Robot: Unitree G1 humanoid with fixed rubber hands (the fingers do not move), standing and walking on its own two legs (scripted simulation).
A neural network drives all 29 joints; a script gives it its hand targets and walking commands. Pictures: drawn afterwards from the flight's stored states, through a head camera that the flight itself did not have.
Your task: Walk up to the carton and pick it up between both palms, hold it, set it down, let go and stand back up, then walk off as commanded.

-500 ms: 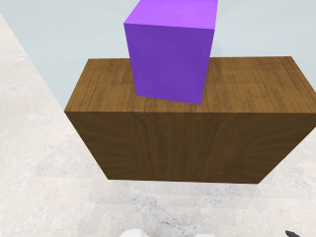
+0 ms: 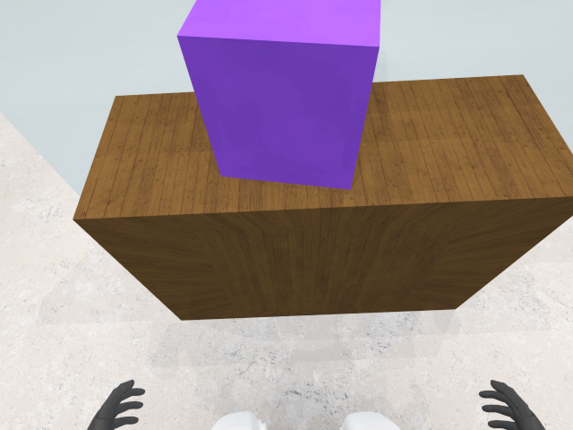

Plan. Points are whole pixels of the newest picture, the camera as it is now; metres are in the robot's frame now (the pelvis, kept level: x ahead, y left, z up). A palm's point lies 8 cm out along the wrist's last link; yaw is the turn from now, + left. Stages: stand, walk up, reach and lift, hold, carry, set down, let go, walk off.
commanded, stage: walk off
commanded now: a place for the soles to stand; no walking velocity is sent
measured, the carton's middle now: (290, 85) +0.62 -0.02 +0.07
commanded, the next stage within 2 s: stand in 1.12 s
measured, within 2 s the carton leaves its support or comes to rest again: neither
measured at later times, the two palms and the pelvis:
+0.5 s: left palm out of the picture +0.06 +0.29 -0.11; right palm out of the picture +0.06 -0.32 -0.12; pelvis -0.03 -0.01 -0.01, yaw +0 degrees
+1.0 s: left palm out of the picture +0.06 +0.30 -0.10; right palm out of the picture +0.02 -0.30 -0.11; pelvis -0.05 +0.00 +0.01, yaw +0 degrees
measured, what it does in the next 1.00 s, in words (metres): stands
